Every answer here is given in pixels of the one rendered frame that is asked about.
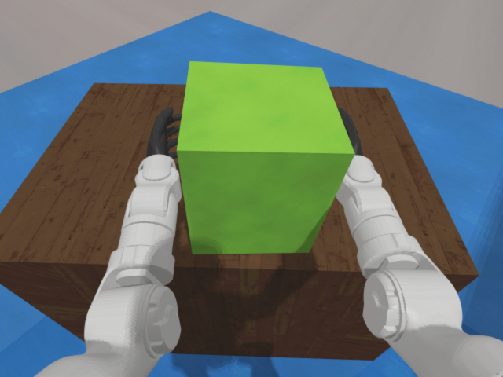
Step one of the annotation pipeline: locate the pedestal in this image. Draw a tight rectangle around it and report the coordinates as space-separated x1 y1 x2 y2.
0 83 479 361

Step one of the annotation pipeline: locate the left robot forearm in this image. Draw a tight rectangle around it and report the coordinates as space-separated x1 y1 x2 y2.
84 155 182 344

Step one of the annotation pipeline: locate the robot left hand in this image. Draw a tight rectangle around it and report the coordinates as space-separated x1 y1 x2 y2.
146 107 182 159

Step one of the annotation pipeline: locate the right robot upper arm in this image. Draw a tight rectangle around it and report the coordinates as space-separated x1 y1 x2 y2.
362 269 503 377

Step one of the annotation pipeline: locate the carton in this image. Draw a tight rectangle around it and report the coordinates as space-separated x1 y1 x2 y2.
177 61 355 254

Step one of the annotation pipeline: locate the right robot forearm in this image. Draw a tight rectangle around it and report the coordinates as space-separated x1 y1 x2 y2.
336 155 462 324

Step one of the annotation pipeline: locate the left robot upper arm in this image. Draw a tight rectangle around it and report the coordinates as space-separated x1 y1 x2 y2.
34 284 181 377

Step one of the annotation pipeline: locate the robot right hand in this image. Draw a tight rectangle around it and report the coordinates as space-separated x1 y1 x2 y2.
337 107 363 156

